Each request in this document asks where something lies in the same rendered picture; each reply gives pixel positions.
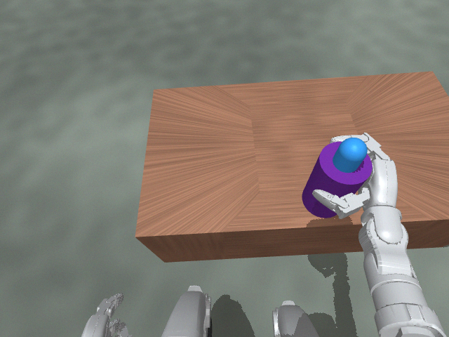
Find right robot hand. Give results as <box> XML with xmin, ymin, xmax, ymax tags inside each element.
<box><xmin>312</xmin><ymin>133</ymin><xmax>398</xmax><ymax>219</ymax></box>

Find right robot arm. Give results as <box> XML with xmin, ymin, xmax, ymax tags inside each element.
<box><xmin>358</xmin><ymin>205</ymin><xmax>447</xmax><ymax>337</ymax></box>

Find left robot hand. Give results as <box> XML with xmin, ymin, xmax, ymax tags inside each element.
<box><xmin>81</xmin><ymin>293</ymin><xmax>132</xmax><ymax>337</ymax></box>

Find bottle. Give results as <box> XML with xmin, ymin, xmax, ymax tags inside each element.
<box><xmin>302</xmin><ymin>138</ymin><xmax>373</xmax><ymax>218</ymax></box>

